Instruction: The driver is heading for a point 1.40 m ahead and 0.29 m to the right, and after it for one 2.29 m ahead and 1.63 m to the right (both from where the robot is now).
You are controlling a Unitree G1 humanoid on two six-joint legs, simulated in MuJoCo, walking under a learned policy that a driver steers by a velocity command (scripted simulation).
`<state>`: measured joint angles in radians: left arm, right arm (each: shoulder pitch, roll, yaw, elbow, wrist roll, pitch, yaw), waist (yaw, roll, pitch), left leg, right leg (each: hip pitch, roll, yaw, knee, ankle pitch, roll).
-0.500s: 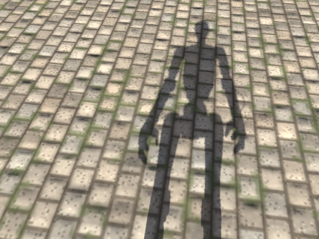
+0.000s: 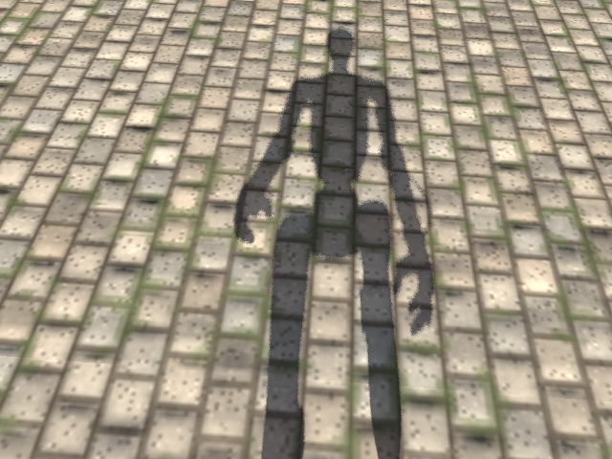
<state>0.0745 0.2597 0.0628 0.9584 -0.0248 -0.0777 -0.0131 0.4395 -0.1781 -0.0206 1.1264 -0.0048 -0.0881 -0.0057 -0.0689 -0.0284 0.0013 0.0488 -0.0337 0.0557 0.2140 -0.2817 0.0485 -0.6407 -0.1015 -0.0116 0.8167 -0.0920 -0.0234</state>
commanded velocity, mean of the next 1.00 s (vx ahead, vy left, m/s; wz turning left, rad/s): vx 0.18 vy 0.00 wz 0.00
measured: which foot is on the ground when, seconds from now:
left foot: down 0.00-0.18, up 0.20-0.56, down 0.58-1.00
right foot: up 0.00-0.16, down 0.18-1.00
